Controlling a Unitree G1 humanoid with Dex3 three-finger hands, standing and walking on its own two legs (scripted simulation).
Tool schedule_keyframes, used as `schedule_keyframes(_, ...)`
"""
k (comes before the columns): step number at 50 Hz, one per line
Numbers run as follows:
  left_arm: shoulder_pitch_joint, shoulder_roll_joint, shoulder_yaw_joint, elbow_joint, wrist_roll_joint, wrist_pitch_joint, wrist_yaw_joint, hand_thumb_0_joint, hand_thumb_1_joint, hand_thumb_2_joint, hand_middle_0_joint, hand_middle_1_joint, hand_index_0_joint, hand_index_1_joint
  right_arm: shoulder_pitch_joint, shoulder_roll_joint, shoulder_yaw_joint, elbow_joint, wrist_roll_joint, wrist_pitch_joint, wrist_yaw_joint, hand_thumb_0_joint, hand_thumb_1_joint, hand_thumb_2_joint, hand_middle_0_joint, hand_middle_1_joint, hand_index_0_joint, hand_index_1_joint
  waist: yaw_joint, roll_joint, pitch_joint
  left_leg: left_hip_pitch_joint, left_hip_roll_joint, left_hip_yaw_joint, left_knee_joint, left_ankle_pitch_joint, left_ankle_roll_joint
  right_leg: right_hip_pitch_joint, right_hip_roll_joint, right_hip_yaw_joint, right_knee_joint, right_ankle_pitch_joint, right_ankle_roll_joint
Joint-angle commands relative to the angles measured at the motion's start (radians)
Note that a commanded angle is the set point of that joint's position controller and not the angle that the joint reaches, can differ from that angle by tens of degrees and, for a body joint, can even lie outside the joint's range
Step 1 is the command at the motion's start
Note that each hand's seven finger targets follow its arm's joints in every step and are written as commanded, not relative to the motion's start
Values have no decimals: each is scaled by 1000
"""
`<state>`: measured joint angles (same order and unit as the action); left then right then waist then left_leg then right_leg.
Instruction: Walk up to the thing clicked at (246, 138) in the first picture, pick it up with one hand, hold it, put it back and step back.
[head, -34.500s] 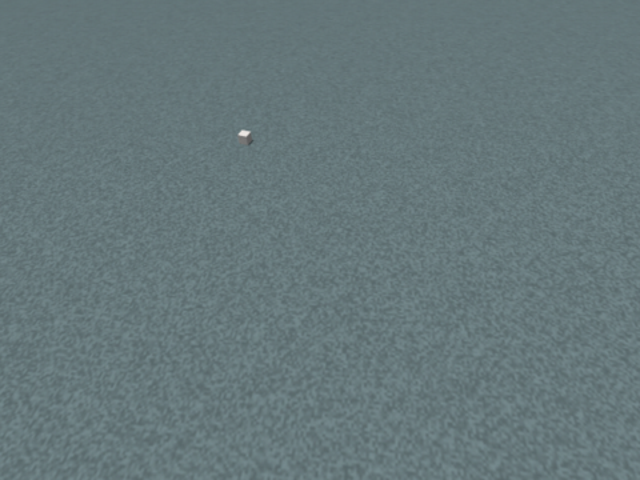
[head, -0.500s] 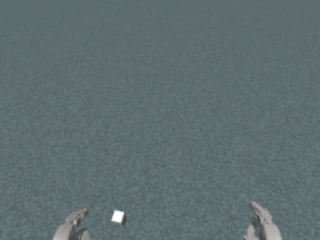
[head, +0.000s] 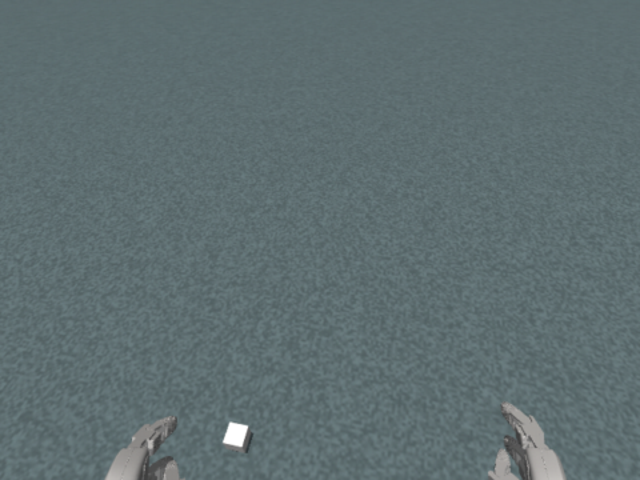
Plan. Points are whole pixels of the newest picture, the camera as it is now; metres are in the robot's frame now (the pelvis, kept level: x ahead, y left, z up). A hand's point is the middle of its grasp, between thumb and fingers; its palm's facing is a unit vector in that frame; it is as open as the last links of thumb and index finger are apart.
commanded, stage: home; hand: left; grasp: from above
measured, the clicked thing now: (237, 437) +0.41 +0.25 -0.69
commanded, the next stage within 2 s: stand in 0.52 s
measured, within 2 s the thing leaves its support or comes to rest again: neither
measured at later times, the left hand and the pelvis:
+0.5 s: hand out of the picture +0.16 +0.18 -0.04, palm faces +0.05 -0.98 -0.20, open 7.4 cm; pelvis +0.00 +0.00 +0.00, yaw +0 degrees
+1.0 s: hand out of the picture +0.07 +0.24 -0.11, palm faces +0.03 -0.94 -0.34, open 7.3 cm; pelvis +0.00 +0.00 +0.04, yaw +0 degrees
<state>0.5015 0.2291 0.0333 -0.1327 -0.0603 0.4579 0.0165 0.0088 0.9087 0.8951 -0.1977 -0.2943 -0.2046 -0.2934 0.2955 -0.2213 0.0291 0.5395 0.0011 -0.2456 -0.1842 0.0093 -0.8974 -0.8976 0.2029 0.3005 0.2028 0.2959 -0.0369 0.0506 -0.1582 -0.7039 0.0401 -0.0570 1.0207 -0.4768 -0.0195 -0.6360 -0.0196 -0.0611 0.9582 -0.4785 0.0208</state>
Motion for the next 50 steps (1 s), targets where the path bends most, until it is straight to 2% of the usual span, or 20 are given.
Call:
schedule_keyframes(1, -29, 107, 63, -188, 9, -54, 10, 0, 900, 899, -200, -297, -200, -298, -85, -125, -55, -164, 5, -61, -17, 0, -899, -900, 200, 300, 200, 300, -2, -33, -44, 79, -34, 21, -178, 126, 32, 12, 35, -11, -181, 119, -16)
schedule_keyframes(2, -28, 109, 67, -203, 7, -52, 9, 0, 900, 899, -200, -297, -200, -298, -75, -127, -56, -165, 4, -64, -16, 0, -899, -900, 200, 300, 200, 300, -1, -9, -79, 98, -33, 18, -180, 147, 31, 26, 35, -10, -169, 142, -17)
schedule_keyframes(4, -32, 112, 59, -200, 12, -52, 11, 0, 900, 899, -200, -297, -200, -298, -79, -128, -56, -160, 5, -62, -16, 0, -899, -900, 200, 300, 200, 300, -3, 10, -58, 95, -33, 24, -182, 139, 29, 7, 36, -9, -166, 136, -18)
schedule_keyframes(7, -23, 93, 54, -197, 8, -49, 10, 0, 900, 899, -200, -297, -199, -297, -73, -125, -55, -161, 4, -60, -17, 0, -899, -900, 200, 300, 200, 300, -3, -4, -67, 93, -30, 17, -182, 140, 29, 14, 36, -12, -164, 135, -19)
schedule_keyframes(8, -41, 110, 64, -213, 8, -54, 11, 0, 900, 899, -200, -297, -200, -298, -80, -128, -56, -166, 7, -62, -16, 0, -899, -900, 200, 300, 200, 300, -1, -4, -57, 89, -30, 19, -185, 122, 30, 3, 38, -11, -169, 117, -19)
schedule_keyframes(11, -14, 106, 61, -201, 8, -51, 11, 0, 900, 899, -200, -297, -199, -297, -72, -128, -58, -165, 5, -63, -18, 0, -899, -900, 200, 300, 200, 300, -7, -20, -89, 105, -33, 23, -170, 165, 32, 22, 36, -8, -165, 160, -16)
schedule_keyframes(17, -24, 107, 62, -201, 5, -52, 11, 0, 900, 899, -200, -297, -199, -297, -74, -124, -54, -161, 6, -60, -16, 0, -899, -900, 200, 300, 200, 300, 1, -12, -54, 85, -32, 21, -174, 156, 31, 15, 34, -9, -166, 153, -17)
schedule_keyframes(18, -20, 110, 66, -201, 6, -53, 12, 0, 900, 899, -200, -297, -199, -297, -69, -124, -56, -165, 6, -60, -18, 0, -899, -900, 200, 300, 200, 300, -1, -3, -94, 101, -35, 25, -165, 182, 31, 28, 33, -5, -164, 175, -17)
schedule_keyframes(20, -30, 109, 59, -193, 8, -54, 11, 0, 900, 899, -200, -297, -199, -297, -79, -127, -55, -163, 8, -58, -18, 0, -899, -900, 200, 300, 200, 300, -4, -19, -51, 87, -33, 25, -173, 152, 32, 11, 34, -7, -170, 149, -16)
schedule_keyframes(26, -13, 113, 69, -198, 10, -50, 13, 0, 899, 899, -200, -297, -199, -297, -68, -124, -59, -163, 6, -57, -18, 0, -898, -900, 200, 300, 200, 300, -3, -9, -90, 105, -35, 29, -157, 209, 31, 29, 33, -4, -164, 207, -15)
schedule_keyframes(30, -26, 97, 53, -196, 8, -51, 10, 0, 899, 899, -200, -296, -199, -297, -73, -125, -58, -164, 5, -57, -17, 0, -898, -900, 201, 300, 201, 300, -12, -10, -73, 110, -30, 21, -170, 183, 30, 17, 38, -11, -160, 178, -16)
schedule_keyframes(31, -311, 195, 61, 155, 125, -269, 48, 0, 900, 899, -200, -297, -200, -298, -125, -241, -94, 90, -114, 57, 43, 0, -899, -900, 200, 300, 200, 300, 72, -59, 153, 121, 2, -28, -256, 380, 71, 215, -41, 52, -189, 184, -52)
schedule_keyframes(32, -208, 212, 81, 330, 131, -335, 41, 0, 900, 900, -200, -300, -200, -301, -140, -246, -113, 96, -115, 101, 79, 0, -900, -900, 200, 300, 200, 300, 75, -123, 91, 172, -10, 12, -245, 346, 84, 226, -56, 117, -235, 167, -84)
schedule_keyframes(33, -202, 221, 73, 370, 127, -370, 33, 0, 900, 900, -200, -300, -200, -301, -130, -256, -118, 72, -119, 123, 95, 0, -900, -900, 200, 300, 200, 300, 47, -120, 80, 207, -10, -8, -245, 354, 82, 189, -50, 145, -249, 178, -103)
schedule_keyframes(34, -201, 232, 60, 420, 130, -395, 29, 0, 900, 900, -200, -300, -200, -301, -139, -257, -117, 82, -111, 135, 112, 0, -900, -900, 200, 300, 200, 300, 61, -85, 64, 234, -15, -19, -262, 305, 85, 228, -57, 141, -252, 168, -99)
schedule_keyframes(35, -239, 227, 55, 456, 134, -409, 23, 0, 900, 900, -200, -300, -200, -301, -126, -234, -112, 118, -86, 140, 132, 0, -900, -900, 200, 300, 200, 300, 57, -76, 44, 265, -19, -5, -280, 286, 79, 259, -77, 155, -249, 194, -93)
schedule_keyframes(36, -263, 218, 56, 496, 125, -412, 17, 0, 900, 900, -200, -300, -200, -301, -130, -222, -107, 137, -68, 147, 149, 0, -900, -900, 200, 300, 200, 300, 62, -101, 57, 281, -24, 9, -290, 238, 76, 246, -84, 152, -279, 161, -82)
schedule_keyframes(38, -277, 219, 60, 580, 112, -421, 16, 0, 900, 900, -200, -300, -200, -301, -144, -224, -115, 163, -53, 154, 166, 0, -900, -900, 200, 300, 200, 300, 67, -83, 46, 332, -18, -2, -309, 266, 72, 254, -84, 140, -304, 178, -69)
schedule_keyframes(44, -307, 210, 56, 804, 105, -464, 21, 0, 900, 900, -200, -300, -200, -301, -160, -235, -119, 264, -55, 184, 167, 0, -900, -900, 200, 300, 200, 300, 69, -21, 77, 419, 27, -54, -436, 348, 80, 329, -63, 91, -354, 281, -36)
schedule_keyframes(50, -312, 225, 50, 967, 99, -473, 20, 0, 900, 900, -200, -300, -200, -301, -154, -246, -113, 353, -46, 208, 156, 0, -900, -900, 200, 300, 200, 300, 54, -26, 147, 466, 38, -62, -568, 284, 68, 396, -70, 99, -483, 277, -38)
